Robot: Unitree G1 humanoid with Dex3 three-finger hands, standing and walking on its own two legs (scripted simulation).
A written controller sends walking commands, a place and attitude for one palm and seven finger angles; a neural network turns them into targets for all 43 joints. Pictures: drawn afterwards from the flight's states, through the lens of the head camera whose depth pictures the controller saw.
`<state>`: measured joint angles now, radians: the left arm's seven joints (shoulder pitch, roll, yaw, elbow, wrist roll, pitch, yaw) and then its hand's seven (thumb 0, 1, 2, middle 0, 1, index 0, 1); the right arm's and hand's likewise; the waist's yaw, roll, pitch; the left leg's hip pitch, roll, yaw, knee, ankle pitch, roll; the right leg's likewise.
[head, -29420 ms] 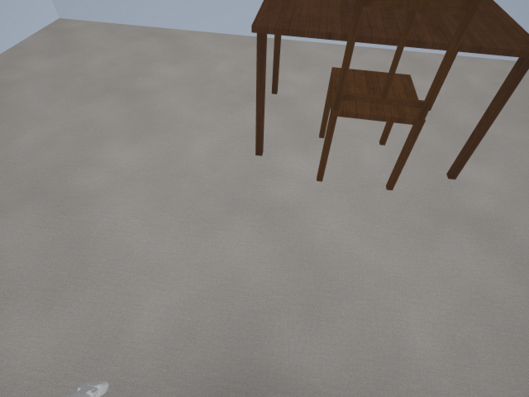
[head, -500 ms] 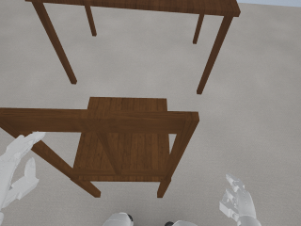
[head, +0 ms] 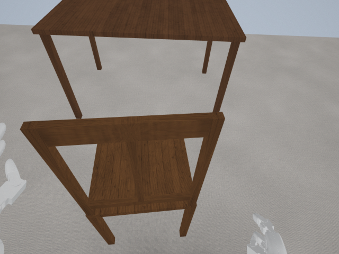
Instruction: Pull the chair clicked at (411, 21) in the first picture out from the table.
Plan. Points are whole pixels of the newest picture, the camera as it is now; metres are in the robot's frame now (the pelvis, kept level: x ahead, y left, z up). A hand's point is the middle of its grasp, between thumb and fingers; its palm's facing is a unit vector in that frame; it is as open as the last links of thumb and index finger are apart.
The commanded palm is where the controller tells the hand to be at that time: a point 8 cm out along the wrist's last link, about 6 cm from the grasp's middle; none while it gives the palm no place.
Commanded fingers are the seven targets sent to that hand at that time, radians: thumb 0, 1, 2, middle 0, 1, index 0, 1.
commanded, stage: step back with the hand held close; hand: left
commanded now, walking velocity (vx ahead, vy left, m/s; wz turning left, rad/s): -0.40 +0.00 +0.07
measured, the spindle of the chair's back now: (137, 175) +0.34 +0.10 -0.06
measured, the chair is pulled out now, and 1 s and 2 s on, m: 0.74 0.74 0.74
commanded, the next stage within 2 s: stop stepping back and stand still in 0.22 s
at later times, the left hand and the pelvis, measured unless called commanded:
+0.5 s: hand out of the picture +0.09 +0.21 +0.16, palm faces +0.32 -0.76 -0.57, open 7.4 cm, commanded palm +0.05 +0.24 +0.19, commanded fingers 0.00 0.90 0.90 -0.20 -0.30 -0.20 -0.30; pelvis -0.10 -0.05 +0.01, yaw -2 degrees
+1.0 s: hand out of the picture -0.02 +0.22 +0.16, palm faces +0.47 -0.77 -0.44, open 7.4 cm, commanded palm -0.09 +0.25 +0.19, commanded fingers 0.00 0.90 0.90 -0.20 -0.30 -0.20 -0.30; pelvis -0.22 -0.05 +0.01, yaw +2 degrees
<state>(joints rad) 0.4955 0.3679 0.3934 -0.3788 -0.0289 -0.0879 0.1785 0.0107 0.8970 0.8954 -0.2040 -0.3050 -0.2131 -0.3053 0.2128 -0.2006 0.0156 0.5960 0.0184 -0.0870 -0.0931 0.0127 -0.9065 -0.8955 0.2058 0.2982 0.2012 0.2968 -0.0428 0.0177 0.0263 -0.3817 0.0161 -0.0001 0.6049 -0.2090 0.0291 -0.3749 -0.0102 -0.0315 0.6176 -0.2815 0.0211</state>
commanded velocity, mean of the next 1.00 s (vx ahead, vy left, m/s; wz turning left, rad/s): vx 0.03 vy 0.02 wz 0.01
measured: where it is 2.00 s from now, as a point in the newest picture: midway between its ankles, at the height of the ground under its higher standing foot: outside the picture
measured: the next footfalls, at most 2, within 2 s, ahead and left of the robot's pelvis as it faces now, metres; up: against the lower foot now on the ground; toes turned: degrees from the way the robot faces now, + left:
right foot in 0.24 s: -0.18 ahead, -0.15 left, +0.00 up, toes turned -3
left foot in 0.52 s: -0.14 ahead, +0.06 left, +0.00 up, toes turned +3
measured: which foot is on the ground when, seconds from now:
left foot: down 0.00-0.32, up 0.34-0.50, down 0.52-1.00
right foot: up 0.00-0.22, down 0.24-1.00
